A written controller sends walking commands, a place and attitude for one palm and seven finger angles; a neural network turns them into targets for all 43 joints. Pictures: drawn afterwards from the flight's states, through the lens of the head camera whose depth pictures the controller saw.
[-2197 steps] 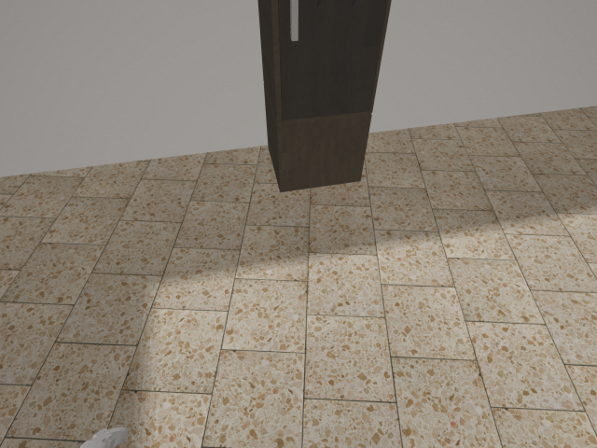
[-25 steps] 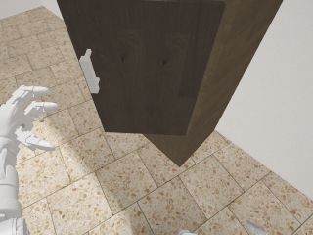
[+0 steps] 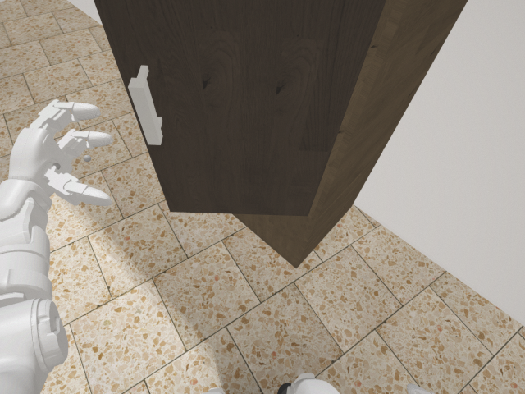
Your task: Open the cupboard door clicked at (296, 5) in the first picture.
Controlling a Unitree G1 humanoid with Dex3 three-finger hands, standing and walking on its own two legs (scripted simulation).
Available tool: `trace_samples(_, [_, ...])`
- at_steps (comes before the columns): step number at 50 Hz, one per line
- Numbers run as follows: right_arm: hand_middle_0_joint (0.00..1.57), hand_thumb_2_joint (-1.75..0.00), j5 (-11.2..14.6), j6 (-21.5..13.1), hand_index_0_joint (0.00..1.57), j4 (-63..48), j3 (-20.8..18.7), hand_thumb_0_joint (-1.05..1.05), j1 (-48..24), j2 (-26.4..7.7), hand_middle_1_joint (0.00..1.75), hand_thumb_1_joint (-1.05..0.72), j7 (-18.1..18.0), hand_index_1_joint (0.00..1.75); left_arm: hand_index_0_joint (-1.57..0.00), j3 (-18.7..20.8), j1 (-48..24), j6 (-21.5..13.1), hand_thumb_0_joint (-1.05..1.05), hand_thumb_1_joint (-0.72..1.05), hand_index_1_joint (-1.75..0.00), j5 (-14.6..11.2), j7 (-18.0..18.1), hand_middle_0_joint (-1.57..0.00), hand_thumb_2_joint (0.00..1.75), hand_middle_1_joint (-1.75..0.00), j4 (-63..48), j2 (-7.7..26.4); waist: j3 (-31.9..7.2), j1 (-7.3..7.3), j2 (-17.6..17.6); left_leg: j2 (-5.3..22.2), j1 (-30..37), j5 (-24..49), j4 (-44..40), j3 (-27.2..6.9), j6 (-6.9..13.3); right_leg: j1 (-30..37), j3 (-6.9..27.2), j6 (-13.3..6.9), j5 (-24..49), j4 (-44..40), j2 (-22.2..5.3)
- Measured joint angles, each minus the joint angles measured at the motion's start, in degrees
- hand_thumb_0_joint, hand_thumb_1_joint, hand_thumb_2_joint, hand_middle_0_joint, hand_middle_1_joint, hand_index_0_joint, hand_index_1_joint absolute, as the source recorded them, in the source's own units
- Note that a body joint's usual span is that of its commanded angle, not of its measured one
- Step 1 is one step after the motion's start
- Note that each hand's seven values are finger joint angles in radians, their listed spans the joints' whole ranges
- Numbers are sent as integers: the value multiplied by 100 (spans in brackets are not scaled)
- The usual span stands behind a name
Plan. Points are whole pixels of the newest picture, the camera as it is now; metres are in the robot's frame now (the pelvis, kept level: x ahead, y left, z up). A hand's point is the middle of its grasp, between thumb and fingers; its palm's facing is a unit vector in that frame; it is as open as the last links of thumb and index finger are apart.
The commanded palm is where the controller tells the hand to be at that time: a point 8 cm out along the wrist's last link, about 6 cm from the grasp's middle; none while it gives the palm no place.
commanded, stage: move the hooked fingers beside the handle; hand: left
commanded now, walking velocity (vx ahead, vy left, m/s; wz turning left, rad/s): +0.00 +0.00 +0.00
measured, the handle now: (149, 106) +0.55 +0.19 +0.09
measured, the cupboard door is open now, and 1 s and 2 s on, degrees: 42 42 42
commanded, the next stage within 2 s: slide the fingers in behind the handle in 1.30 s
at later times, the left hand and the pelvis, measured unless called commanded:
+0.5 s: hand (109, 125) +0.49 +0.24 +0.10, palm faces -0.03 -1.00 +0.00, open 14.0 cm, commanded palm +0.48 +0.29 +0.09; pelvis +0.00 -0.01 -0.01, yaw -1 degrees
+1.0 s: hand (96, 130) +0.49 +0.26 +0.09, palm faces -0.02 -1.00 +0.00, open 14.0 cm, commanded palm +0.47 +0.30 +0.08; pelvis +0.02 -0.01 -0.01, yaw -1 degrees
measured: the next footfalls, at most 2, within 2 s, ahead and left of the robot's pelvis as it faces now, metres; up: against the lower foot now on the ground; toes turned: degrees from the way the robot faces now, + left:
none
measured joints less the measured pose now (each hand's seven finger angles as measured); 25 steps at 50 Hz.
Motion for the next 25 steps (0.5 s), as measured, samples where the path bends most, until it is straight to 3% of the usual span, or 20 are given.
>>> trace_samples(9, [20,-90,-40,241,20,192,-11,0,228,7,30,-90,31,30,-30,-13,-471,-160,-1,-50,-120,121,171,-30,30,-120,446,67,1,-125,-6,10,-161,-33,84,-4,10,-149,-5,8,-16,56,7])
trace_samples(16, [20,-90,-83,372,20,177,-2,0,293,-37,30,-90,32,30,-30,103,-905,-238,-1,-50,-120,341,261,-30,30,-120,897,330,42,-301,-13,54,-366,-65,194,-2,-2,-346,-9,-17,-18,125,45])
trace_samples(25, [20,-90,-109,544,20,138,39,0,357,-87,30,-90,31,30,-30,199,-1403,-245,-1,-50,-120,437,213,-30,30,-120,1350,706,53,-445,4,120,-612,-113,301,-21,-27,-573,-31,-53,-29,172,107])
